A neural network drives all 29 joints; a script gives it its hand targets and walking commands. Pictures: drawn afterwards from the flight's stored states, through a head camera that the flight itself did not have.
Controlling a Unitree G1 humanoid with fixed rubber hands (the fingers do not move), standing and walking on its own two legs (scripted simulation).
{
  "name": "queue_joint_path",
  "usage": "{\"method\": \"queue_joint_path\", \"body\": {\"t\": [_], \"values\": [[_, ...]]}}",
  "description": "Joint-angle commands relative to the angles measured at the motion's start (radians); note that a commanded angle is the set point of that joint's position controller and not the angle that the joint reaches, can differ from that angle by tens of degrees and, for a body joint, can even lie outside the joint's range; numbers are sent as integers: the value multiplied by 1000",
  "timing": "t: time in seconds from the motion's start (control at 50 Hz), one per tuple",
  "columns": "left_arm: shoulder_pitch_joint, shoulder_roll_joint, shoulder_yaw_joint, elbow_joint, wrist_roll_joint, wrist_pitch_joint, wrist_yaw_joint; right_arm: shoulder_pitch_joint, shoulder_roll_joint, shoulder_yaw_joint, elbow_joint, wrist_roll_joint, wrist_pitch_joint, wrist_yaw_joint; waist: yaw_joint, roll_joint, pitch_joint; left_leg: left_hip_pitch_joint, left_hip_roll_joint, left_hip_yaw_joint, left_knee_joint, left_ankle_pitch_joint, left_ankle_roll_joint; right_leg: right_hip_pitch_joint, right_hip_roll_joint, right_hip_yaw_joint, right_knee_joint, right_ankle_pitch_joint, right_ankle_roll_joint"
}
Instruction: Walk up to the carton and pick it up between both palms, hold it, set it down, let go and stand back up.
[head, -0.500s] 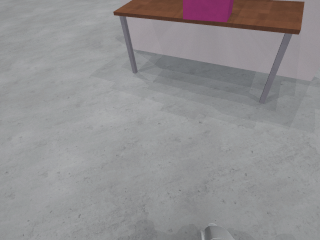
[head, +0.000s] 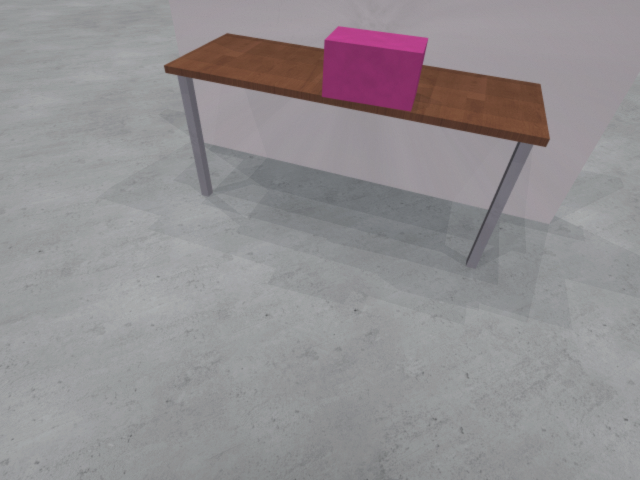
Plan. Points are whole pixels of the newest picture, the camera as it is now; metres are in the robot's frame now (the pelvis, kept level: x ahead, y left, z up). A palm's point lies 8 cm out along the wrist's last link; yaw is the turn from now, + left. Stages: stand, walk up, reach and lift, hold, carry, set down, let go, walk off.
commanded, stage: walk up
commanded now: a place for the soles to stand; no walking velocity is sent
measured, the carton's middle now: (373, 68) +1.37 -0.22 +0.01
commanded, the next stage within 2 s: none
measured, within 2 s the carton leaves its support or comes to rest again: neither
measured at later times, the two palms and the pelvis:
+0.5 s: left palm (254, 341) +0.38 +0.12 -0.10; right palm out of the picture +0.11 -0.29 -0.13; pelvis +0.24 -0.08 +0.01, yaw -14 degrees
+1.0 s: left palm (241, 321) +0.43 +0.15 -0.12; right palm (479, 257) +0.56 -0.33 -0.09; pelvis +0.47 -0.10 +0.02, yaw -5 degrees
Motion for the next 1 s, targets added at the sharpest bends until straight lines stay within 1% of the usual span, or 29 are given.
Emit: {"method": "queue_joint_path", "body": {"t": [0.0,0.04,0.1,0.16,0.18,0.22,0.32,0.36,0.38,0.4,0.42,0.44,0.46,0.48,0.5,0.54,0.56,0.58,0.62,0.66,0.74,0.76,0.78,0.86,0.9,0.92,0.94,0.96,0.98], "values": [[36,80,19,-113,10,-35,-2,-22,-245,-62,-76,3,-38,-17,44,290,219,140,408,-744,-828,-777,94,-443,-102,29,63,130,49],[16,61,22,-103,-8,-28,-12,16,-201,-47,-36,-23,-61,-9,34,227,210,89,348,-520,-806,-553,74,-352,-106,13,-42,219,67],[-13,49,16,-107,-20,-18,-20,61,-181,-38,25,-30,-67,-5,23,202,211,141,319,-341,-799,-378,117,-348,-108,-5,-145,291,65],[-86,32,12,-133,-17,-27,-28,116,-155,-32,71,-26,-57,-5,10,191,206,269,298,-216,-799,-279,121,-403,-95,-15,-231,382,56],[-128,24,13,-147,-15,-31,-29,152,-152,-34,86,-23,-57,-5,-13,167,197,309,306,-195,-804,-247,123,-415,-89,-25,-266,407,49],[-157,5,10,-165,-16,-38,-33,166,-159,-36,104,-27,-55,-2,-10,178,196,376,310,-136,-797,-210,135,-429,-97,-38,-352,443,50],[-232,-30,0,-210,-17,-57,-41,163,-166,-34,128,-30,-46,4,-41,175,183,349,258,55,-742,-5,136,-185,-78,-198,-617,515,19],[-169,-26,7,-196,-9,-67,-34,147,-179,-38,135,-30,-30,8,-17,183,165,317,271,80,-658,121,137,-27,-51,-220,-658,454,1],[-89,-14,17,-174,-5,-74,-26,150,-199,-40,133,-38,-17,12,21,163,124,286,258,96,-549,125,119,96,-38,-216,-681,421,-1],[30,34,34,-139,-4,-80,-9,148,-190,-36,129,-38,-2,17,66,87,63,275,203,124,-344,176,97,234,1,-200,-722,366,-14],[181,88,56,-105,-10,-85,5,200,-155,-21,122,-41,8,24,115,-11,-39,177,130,115,-90,108,69,436,-46,-55,-707,329,-41],[255,192,80,-115,-34,-78,28,216,-101,-7,73,-41,13,33,110,-160,-138,14,19,111,196,-185,28,572,-264,326,-806,123,-103],[262,226,87,-132,-59,-65,55,217,-110,-22,57,-15,24,37,121,-92,-155,-148,-78,-83,378,-182,-17,639,-345,642,-975,-4,-221],[176,207,86,-167,-67,-63,72,158,-156,-32,38,-9,25,38,109,-49,-122,-182,-26,-167,457,-139,-18,544,-394,702,-1075,-111,-229],[122,180,71,-186,-65,-67,74,109,-173,-43,20,-5,22,42,100,5,-85,-163,4,-195,467,-93,-10,445,-401,633,-1104,-95,-207],[22,119,53,-193,-49,-80,68,87,-143,-45,22,-3,17,37,63,-25,-34,-127,39,-199,415,-48,-10,342,-368,411,-1077,60,-153],[13,86,45,-187,-46,-92,64,114,-137,-50,21,-18,19,36,47,-65,-19,-91,47,-215,378,-46,-18,279,-371,330,-1059,164,-149],[4,69,37,-181,-41,-101,59,123,-126,-52,32,-23,20,37,32,-62,-18,-68,48,-230,362,-44,-31,254,-360,296,-1045,248,-151],[27,37,27,-157,-32,-116,58,76,-106,-52,21,-33,25,43,46,-30,28,-106,48,-236,329,-51,-44,219,-370,248,-1045,314,-195],[15,34,23,-154,-27,-125,61,17,-98,-58,1,-37,30,52,40,31,44,-191,55,-235,262,-9,-50,253,-388,214,-1062,285,-223],[18,51,18,-114,-12,-127,53,-71,-64,-46,-29,-35,25,72,38,47,100,-211,55,-181,52,116,-54,221,-318,57,-1074,207,-172],[-8,63,17,-112,-9,-127,44,-80,-56,-43,-45,-32,21,74,26,1,109,-166,59,-157,-36,159,-48,198,-291,-10,-1075,204,-167],[-10,62,15,-103,-13,-126,38,-106,-53,-38,-46,-30,16,76,27,6,133,-122,41,-123,-95,205,-39,169,-269,-49,-1076,224,-148],[31,85,14,-59,-20,-109,26,-142,-61,-42,-68,-33,0,70,42,29,159,53,-29,-14,-204,233,-7,99,-278,-100,-1001,226,-149],[35,92,11,-53,-17,-94,22,-70,-90,-57,-60,-40,-8,54,-1,67,146,180,-50,-6,-264,209,12,60,-267,-124,-877,243,-132],[37,83,5,-55,-17,-89,19,5,-112,-68,-47,-43,-17,42,-45,129,118,291,-57,-21,-312,160,34,30,-227,-170,-727,339,-109],[67,40,-13,-57,-15,-88,17,150,-182,-96,-18,-51,-26,28,-97,224,2,494,59,-206,-330,85,81,-74,-152,-233,-446,352,-65],[103,8,-26,-92,-16,-77,17,239,-261,-112,-38,-51,-23,16,-103,332,-89,598,322,-649,-492,-76,145,-217,-13,-238,-124,-38,-10],[89,63,-4,-104,-11,-59,23,250,-298,-126,-28,-13,-4,0,-110,233,-97,594,413,-847,-622,-214,222,-267,-29,-97,-21,-8,9]]}}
